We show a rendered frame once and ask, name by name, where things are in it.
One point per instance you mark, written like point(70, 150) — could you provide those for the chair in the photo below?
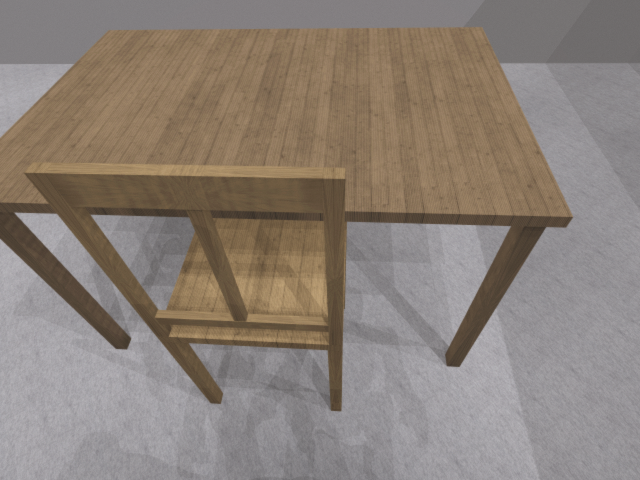
point(244, 282)

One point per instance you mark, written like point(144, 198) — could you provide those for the table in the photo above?
point(423, 119)

